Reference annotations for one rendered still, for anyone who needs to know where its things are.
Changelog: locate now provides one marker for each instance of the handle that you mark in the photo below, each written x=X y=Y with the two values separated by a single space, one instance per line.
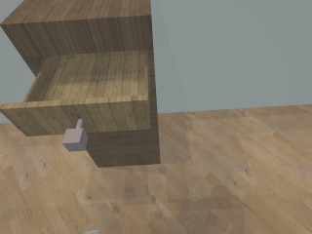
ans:
x=75 y=139

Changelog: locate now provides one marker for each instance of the drawer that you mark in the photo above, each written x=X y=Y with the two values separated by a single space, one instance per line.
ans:
x=109 y=91

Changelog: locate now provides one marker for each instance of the cabinet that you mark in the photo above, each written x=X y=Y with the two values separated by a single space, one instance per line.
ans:
x=42 y=28

